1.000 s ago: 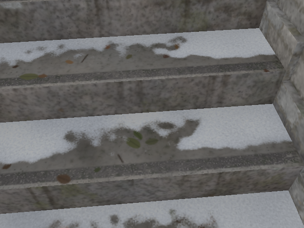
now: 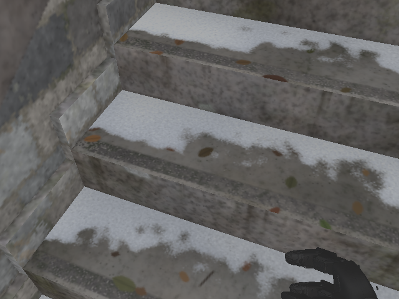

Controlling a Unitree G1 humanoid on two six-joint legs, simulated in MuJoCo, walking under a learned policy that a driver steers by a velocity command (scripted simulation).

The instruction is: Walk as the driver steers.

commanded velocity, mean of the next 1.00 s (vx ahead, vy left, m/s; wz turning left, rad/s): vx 0.25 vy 0.00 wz -0.32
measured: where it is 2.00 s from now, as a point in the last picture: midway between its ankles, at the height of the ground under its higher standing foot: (363, 91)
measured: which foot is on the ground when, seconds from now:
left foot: down 0.00-0.72, up 0.74-1.00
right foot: up 0.00-0.66, down 0.68-1.00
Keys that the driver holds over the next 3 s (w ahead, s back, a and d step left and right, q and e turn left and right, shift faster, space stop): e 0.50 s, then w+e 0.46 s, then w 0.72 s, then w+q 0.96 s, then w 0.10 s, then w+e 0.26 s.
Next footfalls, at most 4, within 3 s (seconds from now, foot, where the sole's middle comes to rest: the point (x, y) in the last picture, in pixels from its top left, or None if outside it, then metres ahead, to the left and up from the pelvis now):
0.68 right None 0.34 -0.25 -0.47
1.22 left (290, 175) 0.70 -0.18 -0.30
1.80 right None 0.89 -0.51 -0.13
2.36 left None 1.25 -0.35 0.04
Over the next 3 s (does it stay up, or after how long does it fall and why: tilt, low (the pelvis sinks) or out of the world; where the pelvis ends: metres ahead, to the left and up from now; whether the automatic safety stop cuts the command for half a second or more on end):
stays up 1.38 -0.48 0.79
